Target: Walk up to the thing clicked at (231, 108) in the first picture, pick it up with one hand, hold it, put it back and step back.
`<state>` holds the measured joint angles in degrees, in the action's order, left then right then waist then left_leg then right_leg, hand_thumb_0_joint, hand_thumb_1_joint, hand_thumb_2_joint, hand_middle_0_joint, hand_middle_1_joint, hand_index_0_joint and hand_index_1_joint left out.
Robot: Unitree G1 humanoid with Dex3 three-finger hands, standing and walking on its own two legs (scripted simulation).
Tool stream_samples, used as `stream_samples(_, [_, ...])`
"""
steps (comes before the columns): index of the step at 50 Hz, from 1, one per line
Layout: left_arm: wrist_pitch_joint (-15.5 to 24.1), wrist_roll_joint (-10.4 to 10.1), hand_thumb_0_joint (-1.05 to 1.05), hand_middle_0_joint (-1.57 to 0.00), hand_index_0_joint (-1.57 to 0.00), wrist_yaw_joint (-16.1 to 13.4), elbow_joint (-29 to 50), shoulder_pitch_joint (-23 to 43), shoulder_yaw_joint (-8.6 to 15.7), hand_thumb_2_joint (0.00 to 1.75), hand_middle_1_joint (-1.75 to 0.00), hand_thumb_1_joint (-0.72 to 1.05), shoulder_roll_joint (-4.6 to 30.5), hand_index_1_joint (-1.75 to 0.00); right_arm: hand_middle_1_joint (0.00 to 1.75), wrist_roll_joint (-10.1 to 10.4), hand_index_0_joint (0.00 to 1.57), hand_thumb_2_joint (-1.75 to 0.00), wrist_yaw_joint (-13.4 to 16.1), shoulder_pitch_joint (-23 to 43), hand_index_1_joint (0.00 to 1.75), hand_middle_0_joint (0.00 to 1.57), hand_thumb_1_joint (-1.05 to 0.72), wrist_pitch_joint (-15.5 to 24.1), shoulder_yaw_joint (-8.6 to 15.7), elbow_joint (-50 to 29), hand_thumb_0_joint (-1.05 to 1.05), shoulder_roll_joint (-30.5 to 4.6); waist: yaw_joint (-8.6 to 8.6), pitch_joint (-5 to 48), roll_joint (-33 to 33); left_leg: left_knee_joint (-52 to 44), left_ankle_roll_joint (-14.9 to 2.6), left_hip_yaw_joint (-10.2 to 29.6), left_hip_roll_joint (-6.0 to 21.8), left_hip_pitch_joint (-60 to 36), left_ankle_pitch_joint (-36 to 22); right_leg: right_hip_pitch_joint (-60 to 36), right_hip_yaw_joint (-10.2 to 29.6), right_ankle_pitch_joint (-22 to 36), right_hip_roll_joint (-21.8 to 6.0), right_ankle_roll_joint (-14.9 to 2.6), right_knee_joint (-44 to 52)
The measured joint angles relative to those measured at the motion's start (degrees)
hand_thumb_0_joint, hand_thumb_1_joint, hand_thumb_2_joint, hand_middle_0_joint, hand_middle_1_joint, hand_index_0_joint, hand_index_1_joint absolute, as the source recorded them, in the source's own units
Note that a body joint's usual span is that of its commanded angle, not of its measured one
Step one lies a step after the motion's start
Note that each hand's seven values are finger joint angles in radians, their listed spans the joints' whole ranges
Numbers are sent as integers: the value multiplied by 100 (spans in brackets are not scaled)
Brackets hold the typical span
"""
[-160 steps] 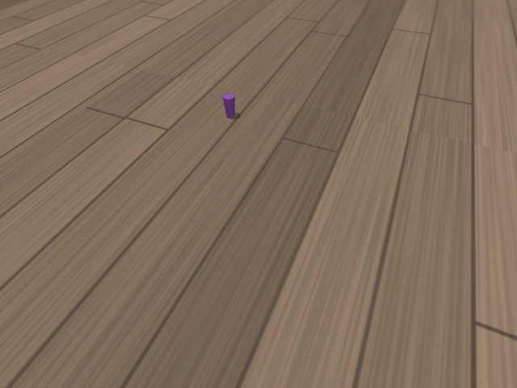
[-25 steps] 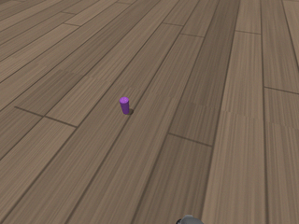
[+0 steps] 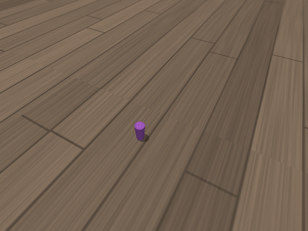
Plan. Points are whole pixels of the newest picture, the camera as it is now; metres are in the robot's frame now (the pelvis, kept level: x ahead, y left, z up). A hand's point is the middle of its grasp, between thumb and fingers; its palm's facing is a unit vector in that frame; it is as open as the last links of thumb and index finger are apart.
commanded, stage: walk up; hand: left
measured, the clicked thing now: (140, 131) +0.93 +0.16 -0.67
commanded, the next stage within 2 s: none
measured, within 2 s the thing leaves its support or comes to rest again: neither
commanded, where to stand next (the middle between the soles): +0.59 -0.04 m, yaw -1 degrees
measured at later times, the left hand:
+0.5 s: hand (96, 178) +0.30 +0.22 -0.11, palm faces -0.05 -0.91 -0.42, open 7.3 cm
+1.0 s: hand (99, 157) +0.40 +0.24 -0.14, palm faces -0.03 -0.93 -0.36, open 7.3 cm
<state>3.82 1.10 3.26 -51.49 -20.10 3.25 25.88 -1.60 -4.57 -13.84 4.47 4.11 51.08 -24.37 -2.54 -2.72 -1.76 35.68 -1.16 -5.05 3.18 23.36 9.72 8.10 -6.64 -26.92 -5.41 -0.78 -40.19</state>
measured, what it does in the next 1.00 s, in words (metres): walks ahead: right foot, then left foot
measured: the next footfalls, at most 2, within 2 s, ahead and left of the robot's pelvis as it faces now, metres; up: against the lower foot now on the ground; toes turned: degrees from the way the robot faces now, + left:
right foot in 0.40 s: +0.31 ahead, -0.17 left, +0.00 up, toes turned -7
left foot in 0.86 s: +0.48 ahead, +0.08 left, +0.00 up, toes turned +5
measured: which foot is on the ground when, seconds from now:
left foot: down 0.00-0.42, up 0.44-0.84, down 0.86-1.00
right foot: down 0.00-0.00, up 0.02-0.38, down 0.40-0.90, up 0.92-1.00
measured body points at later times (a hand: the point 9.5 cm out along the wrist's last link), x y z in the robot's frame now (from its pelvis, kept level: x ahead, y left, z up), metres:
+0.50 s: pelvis +0.20 -0.06 +0.01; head +0.22 -0.09 +0.45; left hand +0.30 +0.27 -0.08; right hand +0.22 -0.38 -0.13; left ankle +0.12 +0.10 -0.66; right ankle +0.27 -0.16 -0.72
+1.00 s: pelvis +0.38 -0.03 +0.01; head +0.39 -0.02 +0.46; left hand +0.40 +0.29 -0.12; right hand +0.49 -0.35 -0.08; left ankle +0.44 +0.08 -0.72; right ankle +0.34 -0.17 -0.65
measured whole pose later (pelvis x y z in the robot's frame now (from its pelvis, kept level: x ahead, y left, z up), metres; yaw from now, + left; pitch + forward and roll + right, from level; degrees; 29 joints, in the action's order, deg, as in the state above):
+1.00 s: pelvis +0.38 -0.03 +0.01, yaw +0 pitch -3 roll +0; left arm 2.6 0.2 1.5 -51.6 -19.8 1.7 24.7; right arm -0.1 -3.1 -13.2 3.9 3.0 47.4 -22.3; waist -0.9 -5.3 -2.3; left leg 34.7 -1.7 -4.2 1.6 18.4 13.3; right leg 21.5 -0.2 -25.4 -2.5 -2.5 -62.6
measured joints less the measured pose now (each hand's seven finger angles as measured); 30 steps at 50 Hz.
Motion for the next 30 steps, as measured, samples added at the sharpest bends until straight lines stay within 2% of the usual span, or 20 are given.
stream_samples(3, [-128, -45, 1, -20, -21, -80, -171, 102, -62, 90, -30, 91, -39, -30, 30, 84, 20, -90, 90, 4, 30, 21, -91, 90, -10, -148, 0, 55, 160, -78, -51, 199, -51, -27, -29, -178, 379, 829, 553, -3, 237, -146, -1869])
stream_samples(5, [-130, -87, 1, -20, -21, -82, -196, 172, -90, 90, -30, 91, -7, -30, 30, 129, 20, -90, 141, -58, 30, 21, -91, 89, -79, -182, 0, 140, 216, -102, -160, -63, -44, -73, -59, -471, 397, 1315, 699, 288, 274, -169, -2325])
stream_samples(7, [-110, -105, 1, -20, -21, -43, -171, 235, -84, 90, -30, 91, 1, -30, 30, 145, 20, -90, 164, -154, 30, 21, -91, 93, -139, -176, 0, 182, 245, -100, -231, -357, -21, -117, -85, -746, 382, 1677, 700, 553, 174, -127, -2139])
stream_samples(12, [-131, -40, 1, -20, -21, 102, -111, 394, -53, 90, -30, 91, -57, -30, 30, 103, 20, -90, 154, -399, 30, 21, -90, 78, -169, -149, 0, 137, 327, -118, -183, -798, -8, -183, -94, -1301, 511, 2115, 595, 1025, -94, 44, -964])
stream_samples(15, [-152, -14, 1, -20, -21, 173, -138, 501, -24, 90, -30, 91, -93, -30, 30, 102, 20, -90, 133, -521, 30, 21, -90, 48, -145, -116, 0, 67, 389, -110, -105, -894, 64, -218, -86, -1565, 689, 2110, 545, 1461, -165, 43, -240])
stream_samples(18, [-130, -12, 1, -20, -21, 194, -173, 602, 3, 90, -30, 91, -120, -30, 30, 115, 20, -90, 138, -634, 30, 21, -90, -8, -117, -88, 1, -11, 445, -78, 9, -776, 195, -224, -35, -1750, 993, 1881, 456, 1689, -115, -3, 339])
stream_samples(20, [-57, -4, 1, -20, -21, 180, -156, 634, 28, 90, -30, 91, -111, -30, 30, 114, 20, -90, 155, -706, 30, 21, -90, -66, -109, -67, 1, -58, 450, -40, 106, -416, 251, -192, 65, -1768, 1359, 1586, 379, 1822, 10, -29, 653])
stream_samples(21, [-4, 9, 1, -20, -21, 145, -156, 693, 56, 90, -30, 91, -160, -30, 30, 113, 20, -90, 177, -694, 30, 21, -90, -97, -98, -34, 1, -100, 439, -86, 276, -17, 157, -109, 225, -1680, 1560, 1539, 289, 1797, 133, -29, 531])
stream_samples(22, [49, 14, 1, -20, -21, 106, -114, 738, 65, 90, -30, 91, -197, -30, 30, 123, 20, -90, 205, -653, 30, 21, -90, -143, -95, 8, 1, -103, 422, -130, 377, 596, 63, 76, 256, -1465, 1675, 1531, 220, 1631, 196, -46, 354])
stream_samples(23, [97, 0, 1, -20, -21, 75, -54, 761, 55, 90, -30, 91, -220, -30, 30, 119, 20, -90, 230, -593, 30, 21, -90, -189, -112, 53, 1, -84, 379, -161, 385, 1273, 5, 220, 155, -1194, 1789, 1513, 215, 1484, 198, -73, 240])
stream_samples(26, [144, -71, 0, -20, -21, -1, 88, 749, -28, 90, -30, 91, -344, -30, 30, 165, 20, -90, 248, -418, 30, 21, -91, -245, -158, 131, 1, -92, 265, -223, 477, 2528, -75, 441, -63, -431, 1551, 1196, 171, 1360, 209, -137, 441])
stream_samples(30, [155, -80, 0, -20, -21, -50, 161, 554, -87, 90, -30, 91, -410, -30, 30, 143, 20, -90, 176, -246, 30, 21, -91, -218, -149, 78, 1, -74, 182, -199, 568, 2304, -13, 485, 28, 231, 1035, 717, 94, 1381, 302, -160, 965])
